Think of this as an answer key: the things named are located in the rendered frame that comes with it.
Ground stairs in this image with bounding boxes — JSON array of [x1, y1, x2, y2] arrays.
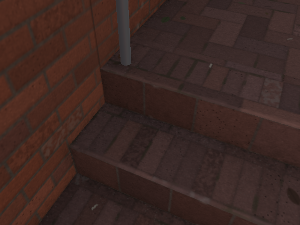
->
[[38, 69, 300, 225]]

